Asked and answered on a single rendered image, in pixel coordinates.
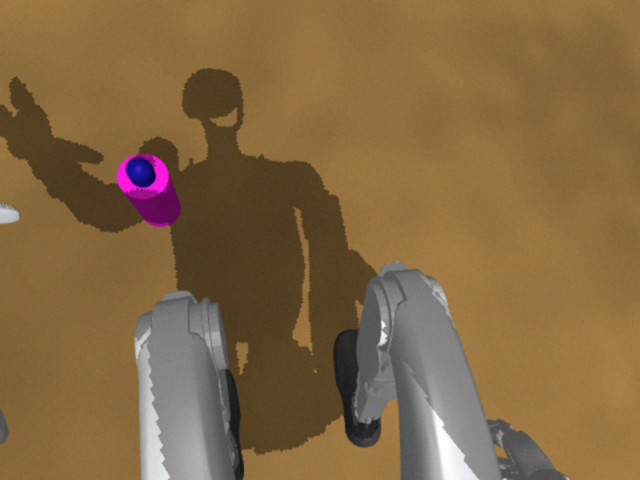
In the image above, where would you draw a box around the right robot foot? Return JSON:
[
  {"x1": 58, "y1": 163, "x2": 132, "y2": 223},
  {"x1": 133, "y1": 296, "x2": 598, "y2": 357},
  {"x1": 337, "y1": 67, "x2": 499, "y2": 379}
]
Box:
[{"x1": 333, "y1": 329, "x2": 381, "y2": 448}]

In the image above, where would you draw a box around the right robot hand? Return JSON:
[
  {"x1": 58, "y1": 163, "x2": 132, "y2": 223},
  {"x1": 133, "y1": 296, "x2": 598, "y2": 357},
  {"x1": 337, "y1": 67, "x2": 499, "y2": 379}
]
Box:
[{"x1": 487, "y1": 419, "x2": 556, "y2": 480}]

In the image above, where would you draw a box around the bottle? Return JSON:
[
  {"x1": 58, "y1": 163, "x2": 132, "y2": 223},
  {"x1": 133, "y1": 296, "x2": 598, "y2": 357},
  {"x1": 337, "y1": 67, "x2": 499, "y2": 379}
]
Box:
[{"x1": 117, "y1": 154, "x2": 181, "y2": 227}]

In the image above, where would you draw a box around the left robot foot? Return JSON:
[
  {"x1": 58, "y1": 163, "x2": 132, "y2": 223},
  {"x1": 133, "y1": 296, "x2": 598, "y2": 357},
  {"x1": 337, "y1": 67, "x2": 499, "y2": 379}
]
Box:
[{"x1": 225, "y1": 369, "x2": 244, "y2": 480}]

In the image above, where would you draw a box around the left robot hand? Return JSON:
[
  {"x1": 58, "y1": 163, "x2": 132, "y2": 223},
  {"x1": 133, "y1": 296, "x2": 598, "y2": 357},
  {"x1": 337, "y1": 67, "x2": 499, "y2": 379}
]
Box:
[{"x1": 0, "y1": 203, "x2": 20, "y2": 224}]

